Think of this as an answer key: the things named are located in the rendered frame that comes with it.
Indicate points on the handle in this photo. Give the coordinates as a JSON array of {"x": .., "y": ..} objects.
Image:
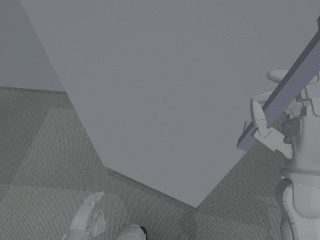
[{"x": 300, "y": 74}]

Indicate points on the fridge door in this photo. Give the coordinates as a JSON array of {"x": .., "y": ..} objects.
[{"x": 163, "y": 88}]

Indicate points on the left robot forearm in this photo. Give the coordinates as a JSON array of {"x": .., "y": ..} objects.
[{"x": 75, "y": 234}]

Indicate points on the robot left thigh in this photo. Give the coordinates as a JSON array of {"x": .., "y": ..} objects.
[{"x": 130, "y": 233}]

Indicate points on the right robot forearm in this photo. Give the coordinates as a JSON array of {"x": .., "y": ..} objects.
[{"x": 298, "y": 196}]

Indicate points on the robot right hand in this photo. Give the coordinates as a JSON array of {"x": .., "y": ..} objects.
[{"x": 301, "y": 126}]

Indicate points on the robot left hand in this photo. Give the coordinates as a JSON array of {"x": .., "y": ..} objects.
[{"x": 85, "y": 217}]

